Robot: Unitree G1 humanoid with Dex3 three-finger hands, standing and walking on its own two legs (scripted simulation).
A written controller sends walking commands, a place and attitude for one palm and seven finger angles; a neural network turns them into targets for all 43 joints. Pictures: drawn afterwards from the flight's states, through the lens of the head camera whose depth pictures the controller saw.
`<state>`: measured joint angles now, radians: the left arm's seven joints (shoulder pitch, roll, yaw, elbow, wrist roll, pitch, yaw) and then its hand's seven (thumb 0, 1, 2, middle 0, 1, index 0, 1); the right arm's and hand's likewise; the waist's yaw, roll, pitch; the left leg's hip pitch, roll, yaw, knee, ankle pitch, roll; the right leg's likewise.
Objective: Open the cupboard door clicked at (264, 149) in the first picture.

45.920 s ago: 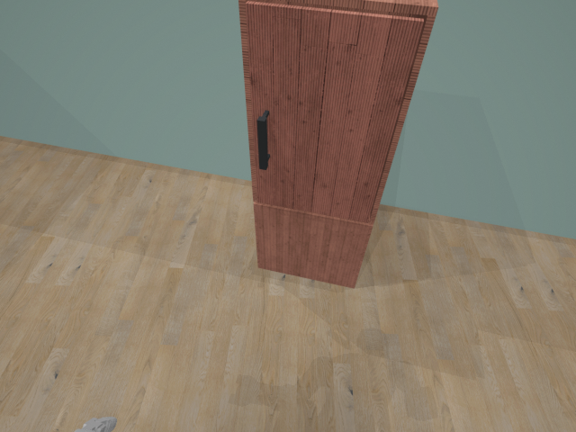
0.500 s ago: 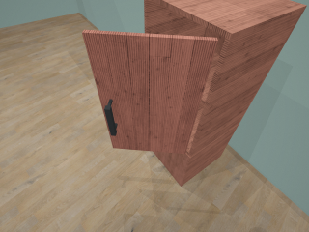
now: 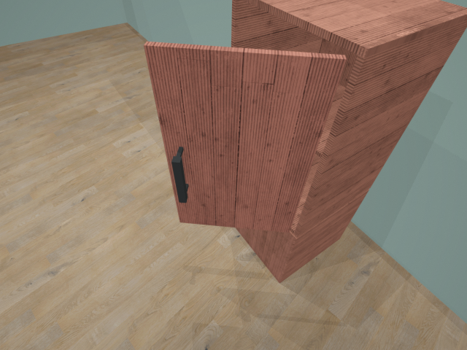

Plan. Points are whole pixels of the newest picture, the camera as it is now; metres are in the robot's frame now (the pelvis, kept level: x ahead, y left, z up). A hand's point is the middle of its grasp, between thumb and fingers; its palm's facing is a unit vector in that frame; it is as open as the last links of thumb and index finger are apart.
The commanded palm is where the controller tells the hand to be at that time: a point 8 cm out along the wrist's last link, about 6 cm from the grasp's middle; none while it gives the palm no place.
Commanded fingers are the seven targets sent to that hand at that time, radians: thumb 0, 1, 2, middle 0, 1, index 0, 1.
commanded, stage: look again from close up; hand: left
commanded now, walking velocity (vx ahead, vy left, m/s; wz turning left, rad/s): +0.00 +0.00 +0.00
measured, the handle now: (181, 175) +0.54 +0.16 -0.07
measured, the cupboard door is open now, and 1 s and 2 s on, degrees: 50 50 50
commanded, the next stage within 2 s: shuffle to correct the standing spot in 0.32 s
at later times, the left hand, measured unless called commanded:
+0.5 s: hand out of the picture -0.07 +0.23 -0.18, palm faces +0.01 -0.98 -0.19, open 7.4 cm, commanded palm none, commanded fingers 0.00 0.90 0.90 -0.20 -0.30 -0.20 -0.30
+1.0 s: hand out of the picture -0.09 +0.19 -0.19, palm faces +0.04 -1.00 -0.08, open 7.4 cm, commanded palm none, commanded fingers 0.00 0.90 0.90 -0.20 -0.30 -0.20 -0.30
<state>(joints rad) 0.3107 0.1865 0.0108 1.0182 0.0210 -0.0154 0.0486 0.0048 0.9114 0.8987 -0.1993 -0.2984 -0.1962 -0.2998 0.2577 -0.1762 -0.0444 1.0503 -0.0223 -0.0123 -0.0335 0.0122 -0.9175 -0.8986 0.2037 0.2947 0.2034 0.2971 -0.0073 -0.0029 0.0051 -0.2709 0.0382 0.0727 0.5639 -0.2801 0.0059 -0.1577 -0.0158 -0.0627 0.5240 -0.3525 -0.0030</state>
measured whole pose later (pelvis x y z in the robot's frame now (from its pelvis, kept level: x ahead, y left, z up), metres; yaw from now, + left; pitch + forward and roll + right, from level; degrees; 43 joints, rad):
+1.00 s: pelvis -0.06 +0.04 +0.00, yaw -1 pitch -1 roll -1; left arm 0.38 0.13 0.05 1.06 0.04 0.05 -0.01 0.01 0.91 0.90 -0.20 -0.30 -0.19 -0.30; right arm 0.35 -0.11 -0.05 1.06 -0.04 -0.03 -0.04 0.01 -0.91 -0.90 0.20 0.29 0.20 0.30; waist -0.01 -0.06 -0.01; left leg -0.28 0.02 0.13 0.57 -0.28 0.05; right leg -0.42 -0.03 -0.03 0.89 -0.36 -0.02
